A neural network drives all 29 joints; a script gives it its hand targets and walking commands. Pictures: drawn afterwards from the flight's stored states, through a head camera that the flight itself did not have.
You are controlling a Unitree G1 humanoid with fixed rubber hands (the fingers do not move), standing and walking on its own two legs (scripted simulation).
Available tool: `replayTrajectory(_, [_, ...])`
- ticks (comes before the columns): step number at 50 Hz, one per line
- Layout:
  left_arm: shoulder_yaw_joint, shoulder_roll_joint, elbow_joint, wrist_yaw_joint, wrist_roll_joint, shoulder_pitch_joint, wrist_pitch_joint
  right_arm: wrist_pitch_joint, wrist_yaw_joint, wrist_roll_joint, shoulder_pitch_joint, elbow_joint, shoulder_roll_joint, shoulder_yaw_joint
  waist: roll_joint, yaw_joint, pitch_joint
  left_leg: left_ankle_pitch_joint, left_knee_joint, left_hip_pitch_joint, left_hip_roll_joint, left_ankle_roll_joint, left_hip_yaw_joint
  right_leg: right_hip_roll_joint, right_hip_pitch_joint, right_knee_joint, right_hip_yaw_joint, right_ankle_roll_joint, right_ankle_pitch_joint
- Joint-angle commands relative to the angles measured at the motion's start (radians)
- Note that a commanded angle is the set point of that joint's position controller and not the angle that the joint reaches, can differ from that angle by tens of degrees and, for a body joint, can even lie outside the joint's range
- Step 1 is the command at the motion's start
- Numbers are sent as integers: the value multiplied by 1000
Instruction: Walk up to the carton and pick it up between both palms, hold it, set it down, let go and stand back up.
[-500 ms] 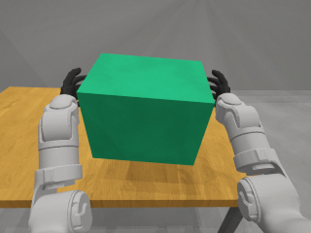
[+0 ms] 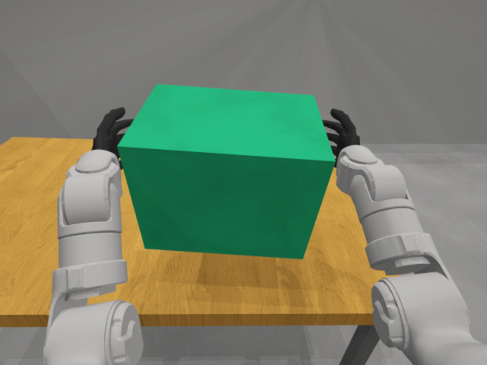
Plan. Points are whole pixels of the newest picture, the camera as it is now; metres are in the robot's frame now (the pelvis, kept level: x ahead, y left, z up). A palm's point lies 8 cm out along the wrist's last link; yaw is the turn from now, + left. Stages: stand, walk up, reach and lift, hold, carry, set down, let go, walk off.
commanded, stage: hold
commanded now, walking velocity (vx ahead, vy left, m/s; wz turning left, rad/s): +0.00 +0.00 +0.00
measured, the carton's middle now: (229, 171) +0.40 -0.01 +0.20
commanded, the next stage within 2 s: none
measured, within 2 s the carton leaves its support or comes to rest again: neither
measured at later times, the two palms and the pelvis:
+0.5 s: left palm (108, 157) +0.37 +0.17 +0.26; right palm (345, 153) +0.36 -0.19 +0.26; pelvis +0.00 +0.00 +0.00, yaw +0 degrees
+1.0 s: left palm (100, 162) +0.35 +0.18 +0.26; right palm (341, 156) +0.36 -0.19 +0.26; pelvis -0.01 +0.00 +0.00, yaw +1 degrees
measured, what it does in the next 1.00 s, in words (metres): stands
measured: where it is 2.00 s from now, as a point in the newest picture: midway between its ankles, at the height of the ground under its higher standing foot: outside the picture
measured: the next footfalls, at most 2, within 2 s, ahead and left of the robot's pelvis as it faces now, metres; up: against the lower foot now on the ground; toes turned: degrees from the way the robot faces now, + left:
none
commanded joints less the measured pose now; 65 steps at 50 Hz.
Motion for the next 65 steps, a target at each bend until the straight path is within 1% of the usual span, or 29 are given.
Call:
replayTrajectory(1, [-403, -473, -116, -182, -196, -752, -65, -79, 203, 178, -791, -363, 559, 229, 35, -3, -330, 117, -52, 8, -30, -13, 21, 20, 144, 4, 13, 21, 122])
replayTrajectory(2, [-405, -475, -116, -179, -195, -761, -66, -79, 205, 183, -790, -353, 556, 229, 51, -3, -335, 134, -46, 11, -31, -17, 19, 20, 148, 6, 13, 17, 129])
replayTrajectory(5, [-422, -479, -119, -171, -209, -756, -68, -81, 205, 186, -783, -361, 550, 230, 55, -15, -358, 167, -34, 34, -32, -27, 18, 22, 146, 8, 13, 18, 157])
replayTrajectory(6, [-416, -477, -129, -169, -210, -753, -70, -85, 205, 193, -803, -386, 563, 250, 42, 5, -369, 184, -29, 31, -34, -21, 19, 24, 156, 9, 8, 20, 167])
replayTrajectory(7, [-417, -470, -115, -167, -208, -751, -71, -79, 204, 186, -783, -362, 554, 237, 32, -8, -349, 155, -37, 31, -34, -19, 20, 23, 139, 3, 11, 22, 147])
replayTrajectory(8, [-421, -477, -119, -168, -211, -752, -72, -83, 204, 185, -787, -374, 556, 238, 43, -7, -363, 156, -36, 29, -33, -20, 19, 22, 146, 6, 12, 21, 152])
replayTrajectory(9, [-404, -470, -101, -167, -198, -741, -69, -79, 204, 181, -784, -359, 552, 239, 30, -2, -342, 144, -41, 28, -31, -15, 17, 23, 145, 4, 11, 21, 143])
replayTrajectory(10, [-403, -475, -100, -168, -195, -751, -68, -80, 206, 181, -791, -349, 548, 231, 44, 1, -334, 130, -47, 9, -30, -17, 17, 22, 145, 4, 12, 16, 128])
replayTrajectory(11, [-409, -482, -94, -169, -202, -742, -68, -88, 207, 180, -810, -376, 552, 234, 40, 3, -340, 127, -44, 3, -31, -14, 17, 21, 150, 5, 13, 17, 131])
replayTrajectory(12, [-417, -488, -109, -166, -203, -737, -70, -92, 207, 186, -804, -384, 555, 240, 47, 2, -357, 163, -35, 19, -29, -21, 17, 26, 155, 12, 11, 16, 158])
replayTrajectory(13, [-401, -475, -88, -166, -187, -726, -66, -81, 205, 182, -781, -341, 543, 235, 37, -1, -320, 167, -38, 26, -29, -21, 17, 26, 148, 4, 10, 15, 151])
replayTrajectory(14, [-393, -475, -90, -170, -191, -722, -65, -85, 205, 186, -794, -359, 549, 241, 16, 4, -337, 160, -38, 29, -29, -14, 19, 26, 152, 1, 10, 20, 149])
replayTrajectory(17, [-389, -472, -87, -173, -187, -747, -64, -79, 208, 177, -782, -323, 546, 223, 31, 0, -307, 131, -49, 10, -27, -15, 21, 22, 135, 1, 13, 16, 122])
replayTrajectory(18, [-396, -472, -80, -176, -194, -739, -64, -85, 208, 176, -803, -352, 553, 225, 21, 0, -320, 111, -49, 5, -32, -10, 21, 18, 140, -1, 14, 21, 119])
replayTrajectory(21, [-424, -476, -133, -171, -204, -740, -69, -78, 199, 192, -758, -350, 556, 239, 52, -17, -349, 208, -23, 44, -34, -30, 16, 21, 164, 15, 17, 20, 215])
replayTrajectory(22, [-428, -478, -137, -172, -213, -724, -66, -83, 194, 205, -788, -401, 562, 257, 35, -10, -377, 235, -8, 56, -39, -26, 15, 19, 173, 16, 17, 28, 253])
replayTrajectory(23, [-410, -463, -131, -173, -199, -722, -65, -71, 190, 209, -766, -369, 550, 259, 34, -10, -347, 235, -14, 61, -41, -28, 14, 20, 166, 13, 16, 29, 250])
replayTrajectory(24, [-411, -464, -134, -177, -198, -712, -61, -71, 186, 209, -762, -389, 554, 258, 28, -14, -357, 230, -14, 64, -42, -26, 17, 17, 167, 12, 17, 34, 256])
replayTrajectory(25, [-353, -477, -183, -176, -141, -646, -48, -77, 200, 254, -731, -380, 529, 288, 50, 76, -388, 340, -6, 71, -39, -27, 13, 46, 216, 33, 3, 15, 267])
replayTrajectory(26, [-364, -455, -195, -178, -145, -643, -33, -74, 202, 258, -715, -403, 510, 290, 45, 45, -384, 366, 7, 87, -39, -32, 21, 48, 211, 25, 8, 11, 268])
replayTrajectory(27, [-363, -450, -200, -182, -143, -635, -27, -74, 203, 257, -727, -412, 508, 286, 52, 55, -380, 383, 12, 85, -38, -34, 16, 47, 220, 25, 2, 9, 261])
replayTrajectory(28, [-381, -446, -208, -183, -154, -632, -23, -75, 203, 251, -726, -428, 497, 274, 44, 34, -366, 381, 11, 89, -35, -37, 19, 48, 205, 20, 2, 9, 248])
replayTrajectory(31, [-428, -463, -221, -181, -187, -655, -29, -76, 205, 217, -725, -438, 500, 237, 38, -3, -320, 281, -12, 70, -36, -35, 26, 33, 145, -1, 9, 13, 180])
replayTrajectory(33, [-442, -474, -203, -178, -197, -675, -38, -77, 210, 187, -724, -417, 515, 218, 42, -14, -289, 194, -34, 43, -35, -29, 27, 21, 118, -11, 14, 12, 126])
replayTrajectory(37, [-441, -482, -163, -176, -196, -707, -56, -85, 219, 148, -738, -369, 547, 204, 52, -9, -281, 87, -60, 3, -31, -19, 24, 10, 119, -11, 16, 9, 64])
replayTrajectory(43, [-419, -477, -131, -174, -188, -723, -69, -103, 220, 144, -782, -357, 564, 213, 38, 10, -345, 112, -50, 10, -33, -9, 21, 14, 154, 0, 8, 17, 83])
replayTrajectory(49, [-382, -468, -85, -182, -164, -697, -64, -109, 223, 144, -783, -325, 553, 216, 21, 23, -316, 117, -56, 3, -29, -2, 23, 18, 160, -4, 8, 13, 73])
replayTrajectory(55, [-390, -475, -94, -188, -168, -698, -63, -112, 221, 153, -774, -323, 545, 214, 29, 14, -305, 157, -47, 23, -30, -10, 24, 20, 154, -6, 10, 10, 98])
replayTrajectory(65, [-425, -477, -167, -179, -182, -688, -61, -104, 211, 177, -737, -367, 534, 226, 52, -3, -328, 235, -22, 58, -36, -29, 21, 24, 160, 2, 5, 15, 160])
